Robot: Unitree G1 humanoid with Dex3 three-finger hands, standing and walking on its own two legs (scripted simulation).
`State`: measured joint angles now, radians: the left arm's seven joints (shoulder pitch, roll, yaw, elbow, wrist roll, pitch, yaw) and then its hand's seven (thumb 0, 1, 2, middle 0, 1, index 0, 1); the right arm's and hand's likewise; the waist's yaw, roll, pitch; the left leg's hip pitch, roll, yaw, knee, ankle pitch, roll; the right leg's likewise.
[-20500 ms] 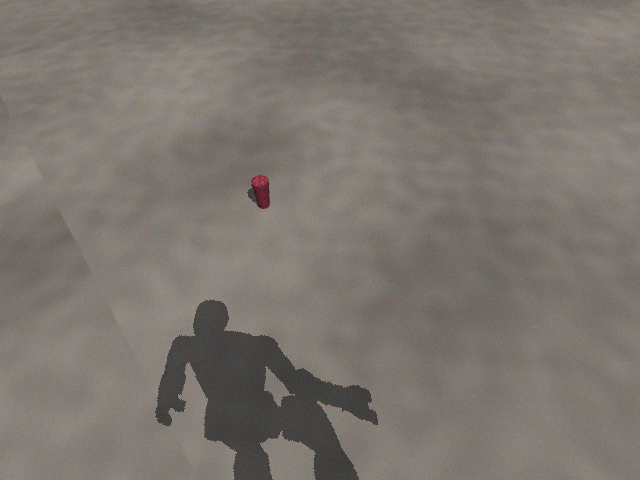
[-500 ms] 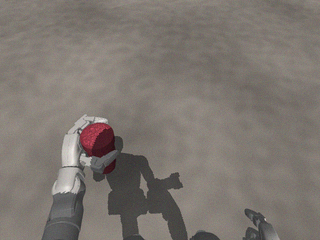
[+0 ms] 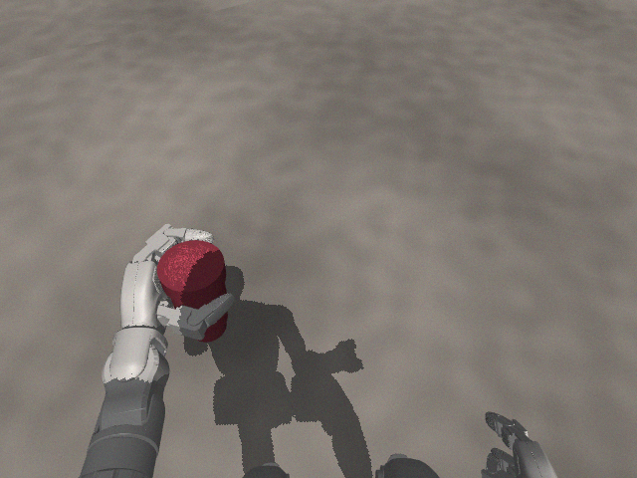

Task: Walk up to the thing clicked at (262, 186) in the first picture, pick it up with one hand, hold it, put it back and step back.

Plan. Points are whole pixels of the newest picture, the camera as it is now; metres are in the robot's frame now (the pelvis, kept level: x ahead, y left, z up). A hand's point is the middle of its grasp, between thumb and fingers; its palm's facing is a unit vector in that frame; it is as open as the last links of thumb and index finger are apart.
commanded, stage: crouch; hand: left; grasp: from the side
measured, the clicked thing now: (200, 298) +0.33 +0.17 +0.02
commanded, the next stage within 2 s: lower in 1.74 s
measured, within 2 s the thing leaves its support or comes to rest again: neither
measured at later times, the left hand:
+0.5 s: hand (224, 331) +0.36 +0.18 -0.16, palm faces +0.06 -1.00 +0.00, open 10.1 cm
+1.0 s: hand (238, 361) +0.39 +0.20 -0.37, palm faces +0.12 -0.99 -0.02, open 10.1 cm
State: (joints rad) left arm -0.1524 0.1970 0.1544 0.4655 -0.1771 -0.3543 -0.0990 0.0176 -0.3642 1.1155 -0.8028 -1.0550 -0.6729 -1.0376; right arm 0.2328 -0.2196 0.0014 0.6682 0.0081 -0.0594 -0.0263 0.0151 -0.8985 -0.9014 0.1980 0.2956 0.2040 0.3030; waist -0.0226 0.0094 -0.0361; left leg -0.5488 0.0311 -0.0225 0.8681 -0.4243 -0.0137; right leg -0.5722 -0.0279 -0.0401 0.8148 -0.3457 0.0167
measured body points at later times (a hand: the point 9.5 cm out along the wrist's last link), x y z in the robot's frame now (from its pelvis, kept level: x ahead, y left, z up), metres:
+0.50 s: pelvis -0.02 +0.00 -0.15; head +0.12 +0.03 +0.28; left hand +0.35 +0.24 -0.16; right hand +0.11 -0.26 -0.26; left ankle +0.01 +0.13 -0.70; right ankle +0.04 -0.13 -0.70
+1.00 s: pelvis -0.08 +0.00 -0.34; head +0.12 +0.05 +0.06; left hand +0.38 +0.25 -0.37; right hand +0.01 -0.27 -0.46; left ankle +0.01 +0.13 -0.70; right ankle +0.04 -0.13 -0.70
